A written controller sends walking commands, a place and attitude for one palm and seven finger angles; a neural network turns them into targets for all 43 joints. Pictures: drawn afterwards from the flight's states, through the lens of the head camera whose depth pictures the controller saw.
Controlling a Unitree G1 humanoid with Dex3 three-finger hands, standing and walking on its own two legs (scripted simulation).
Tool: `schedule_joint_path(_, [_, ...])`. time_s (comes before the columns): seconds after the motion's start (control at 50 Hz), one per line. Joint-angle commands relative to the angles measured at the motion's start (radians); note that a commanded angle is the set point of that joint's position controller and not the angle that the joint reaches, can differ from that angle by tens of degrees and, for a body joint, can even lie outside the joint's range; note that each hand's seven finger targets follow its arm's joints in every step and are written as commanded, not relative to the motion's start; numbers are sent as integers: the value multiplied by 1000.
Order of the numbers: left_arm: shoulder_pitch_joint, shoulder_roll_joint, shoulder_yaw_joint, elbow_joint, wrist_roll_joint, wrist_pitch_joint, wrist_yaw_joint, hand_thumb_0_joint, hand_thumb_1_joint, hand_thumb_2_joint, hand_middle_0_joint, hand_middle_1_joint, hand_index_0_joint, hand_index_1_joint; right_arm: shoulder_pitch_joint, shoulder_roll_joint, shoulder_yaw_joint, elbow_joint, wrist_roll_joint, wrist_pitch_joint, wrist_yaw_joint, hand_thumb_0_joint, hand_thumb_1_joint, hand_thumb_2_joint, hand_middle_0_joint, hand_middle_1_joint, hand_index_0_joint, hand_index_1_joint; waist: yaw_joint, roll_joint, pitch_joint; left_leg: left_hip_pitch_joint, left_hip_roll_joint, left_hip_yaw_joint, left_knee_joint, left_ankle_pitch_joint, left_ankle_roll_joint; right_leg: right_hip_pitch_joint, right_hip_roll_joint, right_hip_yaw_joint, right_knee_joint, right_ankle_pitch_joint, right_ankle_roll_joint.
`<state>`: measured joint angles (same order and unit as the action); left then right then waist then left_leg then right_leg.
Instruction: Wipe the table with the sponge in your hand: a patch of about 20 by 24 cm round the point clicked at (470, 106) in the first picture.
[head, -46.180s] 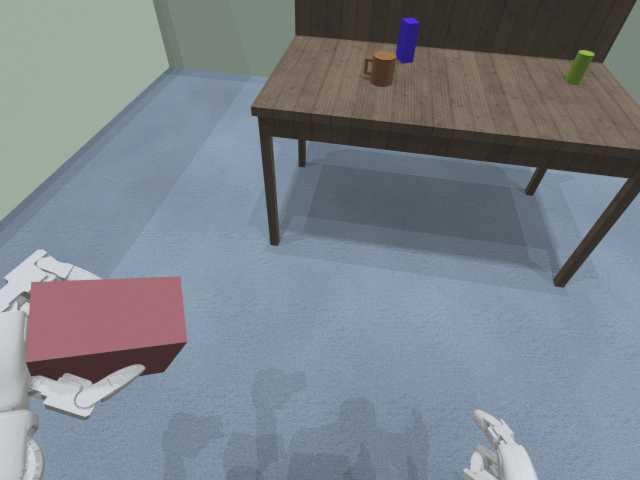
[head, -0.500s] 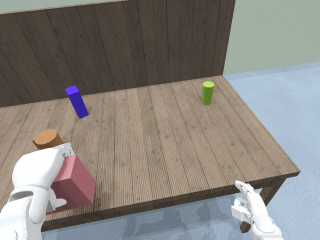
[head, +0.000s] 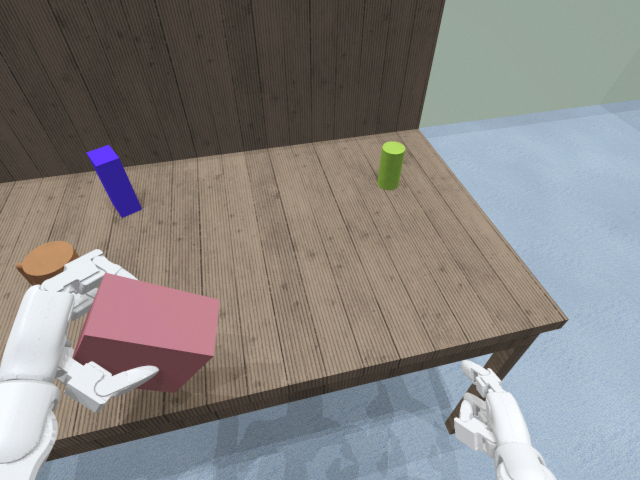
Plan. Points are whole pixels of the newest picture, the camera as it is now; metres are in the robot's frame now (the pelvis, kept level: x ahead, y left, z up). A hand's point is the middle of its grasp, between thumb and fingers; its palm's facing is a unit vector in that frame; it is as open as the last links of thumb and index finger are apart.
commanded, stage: step back with the hand held close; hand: left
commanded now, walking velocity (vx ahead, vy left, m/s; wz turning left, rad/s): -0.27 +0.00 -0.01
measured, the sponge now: (161, 342) +0.22 +0.21 +0.10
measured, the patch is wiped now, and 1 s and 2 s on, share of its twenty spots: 1.00 1.00 1.00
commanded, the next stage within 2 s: stop stepping back and stand still in 1.36 s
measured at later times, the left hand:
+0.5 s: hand (77, 343) +0.18 +0.26 +0.15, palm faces +0.35 -0.85 -0.39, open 10.4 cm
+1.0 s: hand (42, 395) +0.14 +0.26 +0.15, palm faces +0.33 -0.87 -0.35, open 10.4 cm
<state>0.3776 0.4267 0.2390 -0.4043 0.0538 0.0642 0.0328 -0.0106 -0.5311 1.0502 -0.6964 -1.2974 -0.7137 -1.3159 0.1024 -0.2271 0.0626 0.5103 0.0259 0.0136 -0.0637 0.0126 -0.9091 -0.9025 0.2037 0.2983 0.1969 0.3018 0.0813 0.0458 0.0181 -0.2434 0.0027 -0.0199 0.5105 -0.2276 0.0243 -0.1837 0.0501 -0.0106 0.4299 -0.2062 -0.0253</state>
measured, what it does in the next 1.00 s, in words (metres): steps on the spot: left foot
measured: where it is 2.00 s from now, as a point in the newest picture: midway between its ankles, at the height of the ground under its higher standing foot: outside the picture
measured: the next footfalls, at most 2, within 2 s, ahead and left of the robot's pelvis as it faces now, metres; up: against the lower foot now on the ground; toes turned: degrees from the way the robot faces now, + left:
left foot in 0.98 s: -0.01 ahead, +0.12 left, +0.00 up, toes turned +0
right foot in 1.36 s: -0.16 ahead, -0.11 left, +0.00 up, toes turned +0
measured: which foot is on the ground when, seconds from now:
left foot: down 0.00-0.84, up 0.86-0.96, down 0.98-1.00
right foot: down 0.00-1.00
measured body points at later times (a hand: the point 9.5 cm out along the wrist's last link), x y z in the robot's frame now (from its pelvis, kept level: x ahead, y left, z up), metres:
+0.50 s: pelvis -0.03 +0.02 -0.02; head -0.02 +0.04 +0.43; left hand +0.16 +0.30 +0.17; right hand +0.14 -0.22 -0.09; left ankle +0.03 +0.11 -0.74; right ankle +0.02 -0.11 -0.74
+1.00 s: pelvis -0.07 +0.03 -0.02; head -0.06 +0.07 +0.43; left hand +0.11 +0.31 +0.17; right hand +0.10 -0.21 -0.08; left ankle -0.05 +0.12 -0.74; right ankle -0.03 -0.11 -0.74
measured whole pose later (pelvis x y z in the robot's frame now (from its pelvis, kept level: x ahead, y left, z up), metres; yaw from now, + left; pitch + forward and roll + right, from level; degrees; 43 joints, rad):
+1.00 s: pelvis -0.07 +0.03 -0.02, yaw +2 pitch +4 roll -3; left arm 0.50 0.40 0.32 -0.60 -0.05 -0.16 0.13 -0.01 -0.54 1.05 -0.70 -1.30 -0.72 -1.32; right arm 0.18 -0.21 0.00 0.58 0.01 -0.02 -0.07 0.01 -0.91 -0.90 0.21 0.30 0.20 0.30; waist -0.03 -0.03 -0.03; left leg -0.45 -0.01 -0.04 0.70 -0.32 0.02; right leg -0.42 0.04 0.01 0.60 -0.24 0.01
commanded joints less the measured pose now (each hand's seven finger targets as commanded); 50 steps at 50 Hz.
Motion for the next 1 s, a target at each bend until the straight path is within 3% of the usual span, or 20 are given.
schedule_joint_path(0.0, [-32,195,227,-392,-149,-189,78,0,100,1300,-1200,-1600,-1200,-1600,-31,-132,-66,-132,-16,-66,-27,0,-900,-900,200,300,200,300,-54,107,-195,78,78,-87,6,81,31,-102,-172,138,1,209,-28])
schedule_joint_path(0.02, [12,153,208,-383,-145,-199,79,0,100,1300,-1200,-1600,-1200,-1600,-25,-129,-66,-127,-16,-67,-24,0,-900,-900,200,300,200,300,-52,114,-205,39,88,-104,3,104,35,-88,-153,106,29,189,-20])
schedule_joint_path(0.1, [89,181,262,-380,-144,-220,87,0,100,1300,-1200,-1600,-1200,-1600,-19,-135,-89,-130,-9,-76,-22,0,-900,-900,200,300,200,300,-54,80,-211,-22,120,-146,-15,186,33,-93,-120,66,89,145,-5])
schedule_joint_path(0.22, [100,139,233,-351,-133,-241,92,0,100,1300,-1200,-1600,-1200,-1600,-8,-147,-97,-117,-13,-105,-26,0,-900,-900,200,300,200,300,-62,63,-182,-88,153,-205,-89,89,52,-110,-63,35,125,-19,15])
schedule_joint_path(0.3, [50,156,236,-400,-112,-252,99,0,100,1300,-1200,-1600,-1200,-1600,-10,-158,-101,-104,-18,-127,-26,0,-900,-900,200,300,200,300,-67,88,-168,-162,156,-216,-114,-38,59,-61,-60,49,135,3,13])
schedule_joint_path(0.38, [62,135,233,-349,-107,-259,104,0,100,1300,-1200,-1600,-1200,-1600,12,-147,-102,-96,-18,-129,-26,0,-900,-900,200,300,200,300,-74,-29,-158,-226,111,-161,-16,-197,47,-80,-125,109,80,98,-15])
schedule_joint_path(0.48, [52,138,227,-360,-115,-273,114,0,100,1300,-1200,-1600,-1200,-1600,14,-133,-103,-87,-21,-120,-24,0,-900,-900,200,300,200,300,-94,-72,-149,-150,64,-122,109,-224,16,-245,-212,200,4,36,-69])
schedule_joint_path(0.52, [49,144,236,-380,-113,-276,118,0,100,1300,-1200,-1600,-1200,-1600,11,-132,-103,-88,-24,-119,-29,0,-900,-900,200,300,200,300,-96,-8,-151,-149,81,-143,52,-219,21,-242,-181,154,48,26,-53])
schedule_joint_path(0.58, [36,137,245,-365,-101,-273,119,0,100,1300,-1200,-1600,-1200,-1600,-9,-145,-102,-104,-25,-126,-31,0,-900,-900,200,300,200,300,-86,51,-127,-254,127,-211,-77,-375,51,-184,-88,80,119,-67,-3])
schedule_joint_path(0.62, [13,124,246,-384,-83,-278,116,0,100,1300,-1200,-1600,-1200,-1600,-7,-152,-106,-103,-28,-137,-32,0,-900,-900,200,300,200,300,-82,166,-149,-331,192,-300,-205,-454,85,-63,-16,30,256,-60,31])
schedule_joint_path(0.66, [-8,113,236,-383,-69,-279,111,0,100,1300,-1200,-1600,-1200,-1600,-6,-147,-108,-100,-37,-149,-26,0,-900,-900,200,300,200,300,-76,174,-133,-361,231,-313,-232,-384,107,-36,3,38,338,-98,43])
schedule_joint_path(0.7, [-14,133,249,-398,-73,-280,108,0,100,1300,-1200,-1600,-1200,-1600,10,-143,-111,-89,-39,-157,-20,0,-900,-900,200,300,200,300,-74,135,-155,-269,220,-281,-169,-215,106,-59,-2,56,272,-100,37])
schedule_joint_path(0.74, [3,94,213,-377,-79,-285,100,0,100,1300,-1200,-1600,-1200,-1600,13,-136,-102,-74,-40,-161,-13,0,-900,-900,200,300,200,300,-72,107,-146,-197,212,-259,-101,-47,94,-86,-14,70,135,-64,27])
schedule_joint_path(0.76, [5,97,210,-363,-85,-286,101,0,100,1300,-1200,-1600,-1200,-1600,15,-131,-100,-64,-35,-157,-10,0,-900,-900,200,300,200,300,-70,63,-165,-136,188,-228,-7,92,74,-97,-52,102,36,86,8])
schedule_joint_path(0.82, [13,101,183,-377,-102,-280,107,0,100,1300,-1200,-1600,-1200,-1600,18,-115,-121,-68,-14,-126,-10,0,-900,-900,200,300,200,300,-93,-147,-239,-86,53,-69,244,28,-20,-139,-256,273,-18,415,-104])
schedule_joint_path(0.86, [25,132,198,-390,-109,-288,119,0,100,1300,-1200,-1600,-1200,-1600,9,-104,-119,-76,-13,-107,-9,0,-900,-900,200,300,200,300,-97,-160,-222,-103,14,-48,383,-110,-40,-201,-360,318,-55,456,-148])
schedule_joint_path(0.9, [60,187,265,-397,-108,-283,125,0,100,1300,-1200,-1600,-1200,-1600,-5,-97,-109,-81,-24,-92,-10,0,-900,-900,200,300,200,300,-96,-127,-202,-159,27,-64,334,-145,-35,-157,-348,277,-5,566,-139])
schedule_joint_path(0.92, [85,159,248,-382,-109,-280,123,0,100,1300,-1200,-1600,-1200,-1600,-2,-87,-103,-84,-20,-83,-11,0,-900,-900,200,300,200,300,-102,-123,-198,-158,40,-63,246,-88,-29,-143,-329,247,42,578,-114])
schedule_joint_path(0.96, [85,164,264,-398,-111,-283,123,0,100,1300,-1200,-1600,-1200,-1600,-11,-117,-114,-96,-18,-76,-16,0,-900,-900,200,300,200,300,-93,-42,-211,-97,108,-104,41,198,2,-165,-209,150,134,444,-35])
schedule_joint_path(0.98, [93,169,276,-419,-110,-286,124,0,100,1300,-1200,-1600,-1200,-1600,-15,-130,-121,-103,-17,-81,-16,0,-900,-900,200,300,200,300,-79,69,-243,-36,187,-181,-16,362,39,-197,-115,84,203,256,10])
